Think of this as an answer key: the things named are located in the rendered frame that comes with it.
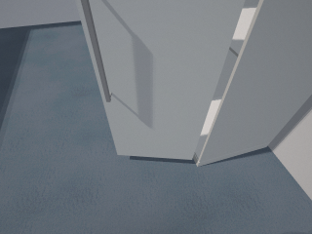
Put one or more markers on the handle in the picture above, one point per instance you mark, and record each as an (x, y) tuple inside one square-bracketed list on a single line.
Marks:
[(94, 40)]

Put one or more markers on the fridge door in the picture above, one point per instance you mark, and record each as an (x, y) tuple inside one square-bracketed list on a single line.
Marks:
[(162, 60)]

